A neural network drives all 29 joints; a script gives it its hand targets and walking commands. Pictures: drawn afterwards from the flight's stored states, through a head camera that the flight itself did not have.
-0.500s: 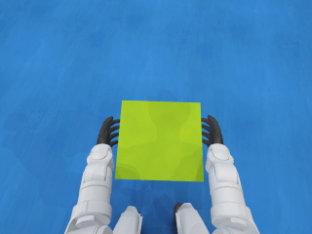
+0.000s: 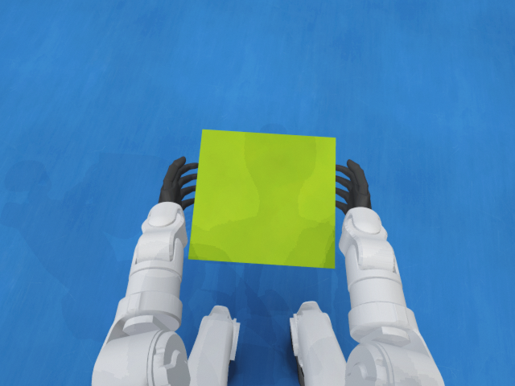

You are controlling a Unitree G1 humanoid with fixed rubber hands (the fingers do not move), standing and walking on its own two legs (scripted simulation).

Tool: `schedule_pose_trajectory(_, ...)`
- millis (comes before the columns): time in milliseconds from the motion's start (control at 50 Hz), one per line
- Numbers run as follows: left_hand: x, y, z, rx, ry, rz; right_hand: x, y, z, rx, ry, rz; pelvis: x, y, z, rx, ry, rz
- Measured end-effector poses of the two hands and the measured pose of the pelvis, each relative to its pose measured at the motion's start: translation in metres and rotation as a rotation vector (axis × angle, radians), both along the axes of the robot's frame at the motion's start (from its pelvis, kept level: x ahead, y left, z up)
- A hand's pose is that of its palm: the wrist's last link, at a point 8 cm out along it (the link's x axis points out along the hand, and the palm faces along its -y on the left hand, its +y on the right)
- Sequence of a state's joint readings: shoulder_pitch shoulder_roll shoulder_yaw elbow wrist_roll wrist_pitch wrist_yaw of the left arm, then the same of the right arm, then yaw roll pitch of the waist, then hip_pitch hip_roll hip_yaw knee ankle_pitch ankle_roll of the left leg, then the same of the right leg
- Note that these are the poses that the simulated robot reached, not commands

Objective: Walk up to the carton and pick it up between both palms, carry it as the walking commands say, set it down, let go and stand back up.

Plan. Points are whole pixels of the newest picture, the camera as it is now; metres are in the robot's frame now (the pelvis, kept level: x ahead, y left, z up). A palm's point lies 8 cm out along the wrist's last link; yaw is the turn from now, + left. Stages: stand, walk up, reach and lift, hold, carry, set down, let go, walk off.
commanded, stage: set down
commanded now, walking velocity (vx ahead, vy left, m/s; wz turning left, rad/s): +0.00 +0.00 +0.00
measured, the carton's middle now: (262, 209) +0.42 +0.01 -0.14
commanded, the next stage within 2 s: none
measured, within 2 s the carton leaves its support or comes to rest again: neither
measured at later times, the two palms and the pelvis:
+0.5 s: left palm (185, 205) +0.43 +0.16 -0.15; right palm (341, 210) +0.42 -0.14 -0.15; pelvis -0.01 +0.01 -0.07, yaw +0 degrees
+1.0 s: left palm (194, 206) +0.45 +0.16 -0.23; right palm (330, 213) +0.44 -0.14 -0.24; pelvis -0.03 +0.00 -0.14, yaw +1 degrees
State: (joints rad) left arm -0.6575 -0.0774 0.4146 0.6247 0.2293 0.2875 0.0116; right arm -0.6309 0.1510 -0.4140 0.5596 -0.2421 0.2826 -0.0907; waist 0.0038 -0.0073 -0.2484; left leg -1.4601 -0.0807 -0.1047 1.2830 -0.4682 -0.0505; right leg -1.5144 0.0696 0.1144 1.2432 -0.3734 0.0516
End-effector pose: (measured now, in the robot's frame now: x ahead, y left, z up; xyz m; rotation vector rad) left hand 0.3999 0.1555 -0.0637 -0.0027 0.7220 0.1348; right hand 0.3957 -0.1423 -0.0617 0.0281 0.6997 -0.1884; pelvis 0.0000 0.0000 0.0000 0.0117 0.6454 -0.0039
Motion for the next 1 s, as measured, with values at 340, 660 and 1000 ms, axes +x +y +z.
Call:
schedule_pose_trajectory(340,0.017,0.000,-0.059,0.011,-0.003,-0.016,0.016,-0.001,-0.059,-0.010,-0.003,0.002,-0.006,0.007,-0.048,-0.002,0.073,0.003)
schedule_pose_trajectory(660,0.034,0.001,-0.115,0.025,-0.008,-0.027,0.031,0.000,-0.118,-0.005,-0.006,0.001,-0.016,0.003,-0.092,0.003,0.122,0.009)
schedule_pose_trajectory(1000,0.051,0.002,-0.170,0.030,-0.011,-0.037,0.045,0.001,-0.173,-0.007,-0.008,-0.003,-0.030,0.002,-0.136,0.003,0.147,0.014)
